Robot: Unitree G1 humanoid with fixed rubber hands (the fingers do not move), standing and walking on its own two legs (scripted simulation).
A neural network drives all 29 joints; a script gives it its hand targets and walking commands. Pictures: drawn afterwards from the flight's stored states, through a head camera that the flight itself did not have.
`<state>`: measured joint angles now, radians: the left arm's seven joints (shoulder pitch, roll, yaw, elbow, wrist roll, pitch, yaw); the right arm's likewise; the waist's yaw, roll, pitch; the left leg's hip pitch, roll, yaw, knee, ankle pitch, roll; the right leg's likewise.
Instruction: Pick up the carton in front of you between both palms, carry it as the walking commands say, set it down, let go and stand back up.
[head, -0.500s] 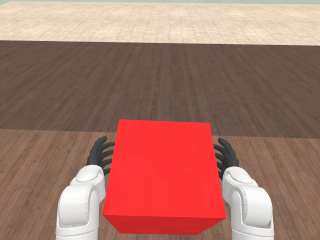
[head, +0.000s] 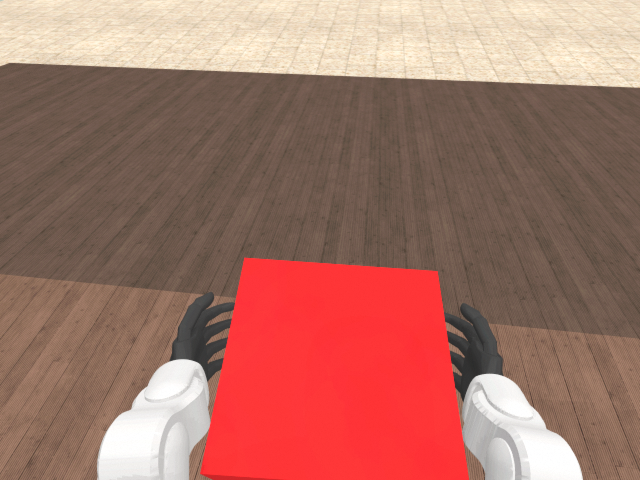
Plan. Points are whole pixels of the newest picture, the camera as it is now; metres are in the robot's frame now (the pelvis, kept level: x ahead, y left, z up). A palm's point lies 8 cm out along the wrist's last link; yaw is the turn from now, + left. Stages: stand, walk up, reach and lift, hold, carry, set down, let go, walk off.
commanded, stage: carry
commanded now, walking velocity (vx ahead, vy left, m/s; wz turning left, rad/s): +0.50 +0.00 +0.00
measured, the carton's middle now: (330, 391) +0.23 +0.01 +0.02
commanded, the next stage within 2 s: none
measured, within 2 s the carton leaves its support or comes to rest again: neither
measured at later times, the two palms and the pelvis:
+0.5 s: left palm (258, 177) +0.56 +0.15 +0.09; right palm (440, 190) +0.55 -0.15 +0.09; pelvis +0.33 +0.00 +0.00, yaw -2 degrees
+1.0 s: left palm (296, 83) +0.94 +0.13 +0.09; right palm (425, 89) +0.93 -0.18 +0.08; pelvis +0.69 -0.02 -0.01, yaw -2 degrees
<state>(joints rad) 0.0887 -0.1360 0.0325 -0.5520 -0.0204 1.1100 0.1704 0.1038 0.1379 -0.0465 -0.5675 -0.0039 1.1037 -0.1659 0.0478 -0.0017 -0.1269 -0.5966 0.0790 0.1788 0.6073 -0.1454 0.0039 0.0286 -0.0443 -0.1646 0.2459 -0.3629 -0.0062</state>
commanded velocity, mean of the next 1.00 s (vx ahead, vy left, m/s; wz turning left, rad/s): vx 0.50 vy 0.00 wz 0.00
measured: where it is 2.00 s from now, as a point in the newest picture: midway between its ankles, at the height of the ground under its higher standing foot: (336, 234)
